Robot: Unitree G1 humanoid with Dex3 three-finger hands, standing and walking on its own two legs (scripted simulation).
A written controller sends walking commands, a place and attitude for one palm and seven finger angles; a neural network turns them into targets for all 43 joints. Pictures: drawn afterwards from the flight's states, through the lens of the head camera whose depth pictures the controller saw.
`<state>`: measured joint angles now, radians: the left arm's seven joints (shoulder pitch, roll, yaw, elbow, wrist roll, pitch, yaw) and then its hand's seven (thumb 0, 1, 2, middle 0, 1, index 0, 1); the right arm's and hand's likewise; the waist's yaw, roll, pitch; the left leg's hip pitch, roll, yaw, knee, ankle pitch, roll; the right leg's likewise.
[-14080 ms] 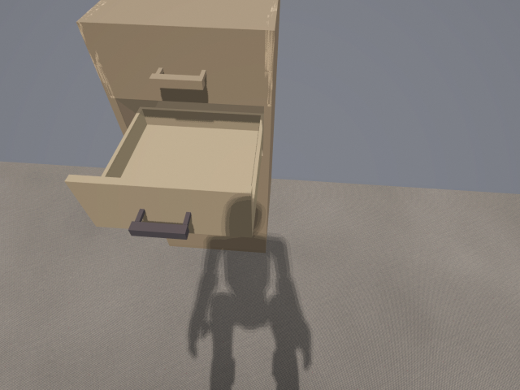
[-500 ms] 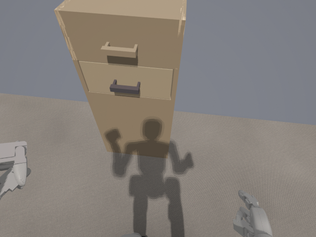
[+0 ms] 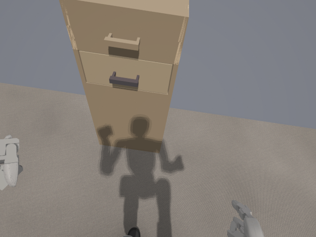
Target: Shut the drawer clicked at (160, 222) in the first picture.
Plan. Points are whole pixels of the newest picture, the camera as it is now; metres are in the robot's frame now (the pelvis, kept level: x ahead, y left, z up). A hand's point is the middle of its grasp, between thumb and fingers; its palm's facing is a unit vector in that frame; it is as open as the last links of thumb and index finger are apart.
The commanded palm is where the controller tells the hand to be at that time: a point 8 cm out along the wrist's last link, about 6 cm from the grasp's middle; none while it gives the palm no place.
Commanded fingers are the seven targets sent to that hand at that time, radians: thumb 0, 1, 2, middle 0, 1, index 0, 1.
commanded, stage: step back with the hand held close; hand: left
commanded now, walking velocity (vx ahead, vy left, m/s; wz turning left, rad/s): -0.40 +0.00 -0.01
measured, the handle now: (125, 78) +0.73 +0.19 -0.09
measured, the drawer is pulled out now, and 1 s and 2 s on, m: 0.00 0.00 0.00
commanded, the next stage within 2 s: stop stepping back and stand still in 0.08 s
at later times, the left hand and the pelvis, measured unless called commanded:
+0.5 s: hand out of the picture +0.15 +0.26 +0.16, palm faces +0.41 -0.85 -0.33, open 3.3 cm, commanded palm +0.08 +0.29 +0.18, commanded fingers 0.00 0.90 0.90 -1.40 -1.60 -1.40 -1.60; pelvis -0.05 +0.01 -0.02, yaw -1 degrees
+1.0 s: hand out of the picture +0.12 +0.25 +0.17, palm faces +0.25 -0.84 -0.48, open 3.3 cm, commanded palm +0.06 +0.30 +0.18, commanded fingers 0.00 0.90 0.90 -1.40 -1.60 -1.40 -1.60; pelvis -0.09 +0.03 +0.00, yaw -3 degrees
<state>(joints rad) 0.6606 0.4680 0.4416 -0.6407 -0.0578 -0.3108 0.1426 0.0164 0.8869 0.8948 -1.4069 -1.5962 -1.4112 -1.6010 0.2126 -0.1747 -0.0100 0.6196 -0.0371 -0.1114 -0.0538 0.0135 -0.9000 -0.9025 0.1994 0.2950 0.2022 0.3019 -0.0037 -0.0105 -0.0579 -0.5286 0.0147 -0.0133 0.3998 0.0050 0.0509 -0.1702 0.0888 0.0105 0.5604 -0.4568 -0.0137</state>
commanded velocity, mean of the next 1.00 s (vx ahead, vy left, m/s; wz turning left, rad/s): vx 0.00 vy -0.04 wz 0.01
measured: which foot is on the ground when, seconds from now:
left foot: down 0.00-0.58, up 0.60-0.72, down 0.74-1.00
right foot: up 0.00-0.02, down 0.04-0.80, up 0.82-0.96, down 0.98-1.00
